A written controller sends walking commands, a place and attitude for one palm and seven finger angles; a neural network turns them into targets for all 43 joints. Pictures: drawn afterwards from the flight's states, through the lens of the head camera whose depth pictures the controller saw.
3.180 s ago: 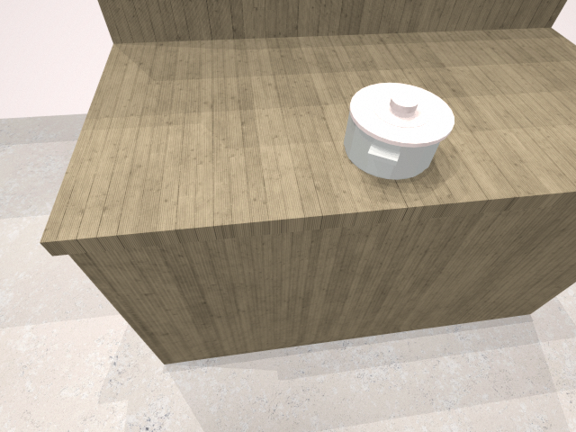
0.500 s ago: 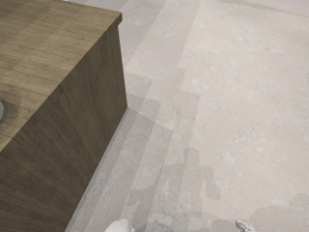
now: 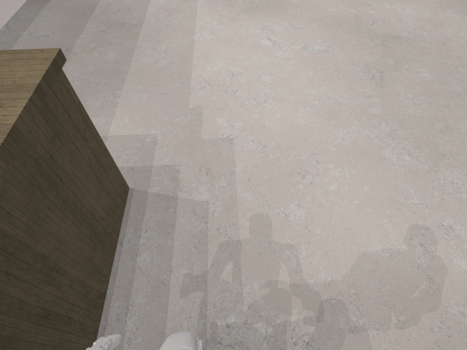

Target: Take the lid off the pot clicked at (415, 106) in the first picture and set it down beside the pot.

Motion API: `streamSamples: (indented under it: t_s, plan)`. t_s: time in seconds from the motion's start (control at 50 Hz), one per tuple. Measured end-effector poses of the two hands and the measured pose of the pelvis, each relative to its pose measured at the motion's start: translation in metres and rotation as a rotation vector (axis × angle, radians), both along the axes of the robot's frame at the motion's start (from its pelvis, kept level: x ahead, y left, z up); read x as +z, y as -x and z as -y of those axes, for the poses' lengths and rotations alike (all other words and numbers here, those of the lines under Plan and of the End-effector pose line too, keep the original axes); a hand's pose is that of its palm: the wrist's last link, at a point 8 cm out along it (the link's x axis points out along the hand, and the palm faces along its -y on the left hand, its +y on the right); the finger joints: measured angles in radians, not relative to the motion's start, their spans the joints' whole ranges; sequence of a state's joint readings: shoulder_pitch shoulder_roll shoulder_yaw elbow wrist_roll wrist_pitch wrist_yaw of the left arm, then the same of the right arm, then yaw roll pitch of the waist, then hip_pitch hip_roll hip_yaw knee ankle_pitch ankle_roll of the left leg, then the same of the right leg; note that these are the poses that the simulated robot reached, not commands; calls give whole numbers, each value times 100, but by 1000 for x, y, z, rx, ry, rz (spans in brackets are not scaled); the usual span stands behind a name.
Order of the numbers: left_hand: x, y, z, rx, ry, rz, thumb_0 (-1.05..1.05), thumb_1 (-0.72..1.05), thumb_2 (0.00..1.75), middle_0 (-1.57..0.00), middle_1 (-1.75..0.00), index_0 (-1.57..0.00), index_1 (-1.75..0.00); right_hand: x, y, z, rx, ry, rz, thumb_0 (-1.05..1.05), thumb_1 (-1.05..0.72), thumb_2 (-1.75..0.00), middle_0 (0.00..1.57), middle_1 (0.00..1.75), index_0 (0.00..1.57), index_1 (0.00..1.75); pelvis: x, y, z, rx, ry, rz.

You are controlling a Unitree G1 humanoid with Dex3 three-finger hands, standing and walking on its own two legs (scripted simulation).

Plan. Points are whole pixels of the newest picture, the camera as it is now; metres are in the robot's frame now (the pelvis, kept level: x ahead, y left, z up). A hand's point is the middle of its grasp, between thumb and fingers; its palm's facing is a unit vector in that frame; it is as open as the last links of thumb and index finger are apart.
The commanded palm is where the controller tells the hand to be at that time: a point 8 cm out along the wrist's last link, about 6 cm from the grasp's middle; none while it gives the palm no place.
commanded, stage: walk to a spot facing it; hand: left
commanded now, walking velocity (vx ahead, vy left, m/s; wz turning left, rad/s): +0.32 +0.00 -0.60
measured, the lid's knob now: out of the picture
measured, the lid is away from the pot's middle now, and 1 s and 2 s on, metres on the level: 0.00 0.00 0.00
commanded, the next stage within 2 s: turn to face it in 0.74 s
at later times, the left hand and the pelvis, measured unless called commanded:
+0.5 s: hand (166, 263) +0.30 +0.18 -0.15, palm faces -0.28 -0.95 -0.17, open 7.4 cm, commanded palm none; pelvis +0.17 +0.01 +0.01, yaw -20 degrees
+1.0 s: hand (250, 188) +0.51 +0.00 -0.16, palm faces -0.50 -0.85 -0.19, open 7.3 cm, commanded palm none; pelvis +0.35 -0.12 +0.01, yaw -31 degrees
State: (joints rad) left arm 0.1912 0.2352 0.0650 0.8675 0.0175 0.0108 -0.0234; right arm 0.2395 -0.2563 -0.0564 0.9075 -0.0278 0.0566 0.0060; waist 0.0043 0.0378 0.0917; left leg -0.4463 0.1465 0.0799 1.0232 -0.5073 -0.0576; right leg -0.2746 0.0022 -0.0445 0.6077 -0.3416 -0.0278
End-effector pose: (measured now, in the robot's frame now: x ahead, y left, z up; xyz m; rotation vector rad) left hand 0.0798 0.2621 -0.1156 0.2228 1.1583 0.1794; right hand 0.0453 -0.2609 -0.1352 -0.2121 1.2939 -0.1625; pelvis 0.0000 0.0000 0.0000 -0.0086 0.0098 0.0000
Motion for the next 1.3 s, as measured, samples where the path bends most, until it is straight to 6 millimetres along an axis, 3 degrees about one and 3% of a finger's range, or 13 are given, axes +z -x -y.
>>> streamSamples:
  t_s: [0.08,0.18,0.3,0.4,0.5,0.64,0.74,0.8,0.92,1.0,1.08,1.16,1.3]
  plan:
    - [3,-2,12,-24,18,-53,1,90,90,-20,-30,-20,-30,15,-16,12,-36,14,38,1,-91,-90,19,30,20,30,10,-19,2,-48,-18,-5]
    - [-5,-9,14,-54,54,-140,1,90,90,-20,-30,-20,-30,30,-58,8,-65,28,133,1,-91,-90,19,29,20,30,13,-50,-3,-111,-21,-5]
    - [-34,-49,-3,-94,82,-214,1,90,90,-20,-30,-21,-30,29,-112,-11,-93,70,257,1,-90,-90,19,30,20,30,-5,-99,-20,-200,4,3]
    - [-29,-130,1,-195,78,-174,1,91,90,-20,-30,-20,-30,30,-99,-31,-194,43,193,0,-90,-90,20,30,20,30,4,-132,-17,-271,-4,16]
    - [-9,-227,34,-298,87,-66,1,91,90,-20,-30,-20,-30,26,-65,-43,-329,-4,39,0,-92,-90,20,30,20,30,14,-167,-6,-343,-8,1]
    - [-1,-359,125,-516,85,23,1,91,90,-19,-30,-20,-30,14,-26,-42,-523,-69,-148,1,-91,-90,20,30,20,30,8,-220,32,-439,-17,-8]
    - [-11,-432,196,-613,85,144,1,91,90,-20,-30,-20,-30,-7,-26,-18,-614,-107,-240,1,-91,-90,20,30,20,30,-15,-256,76,-481,-20,13]
    - [-9,-443,214,-613,83,128,0,91,90,-20,-30,-20,-30,-7,-60,14,-625,-76,-195,1,-91,-90,20,30,20,30,-10,-274,91,-504,-5,23]
    - [-11,-441,225,-602,72,-2,0,91,90,-20,-30,-20,-30,11,-166,77,-600,7,39,1,-91,-90,19,29,20,30,6,-316,112,-548,2,10]
    - [-16,-452,220,-551,73,-40,0,93,90,-20,-30,-21,-30,19,-229,96,-560,23,129,0,-91,-90,19,29,20,30,8,-347,122,-536,21,16]
    - [-33,-465,213,-475,98,-60,0,92,90,-20,-30,-20,-30,14,-281,99,-496,23,147,0,-91,-90,19,29,20,30,-2,-384,128,-489,53,27]
    - [-41,-473,206,-414,91,-92,1,91,90,-20,-30,-20,-30,11,-311,102,-456,23,115,0,-92,-90,20,30,20,30,-5,-403,132,-451,27,22]
    - [-22,-480,201,-339,57,-103,1,91,90,-20,-30,-20,-30,18,-334,120,-397,1,67,0,-92,-90,20,30,20,30,8,-416,143,-395,5,-9]
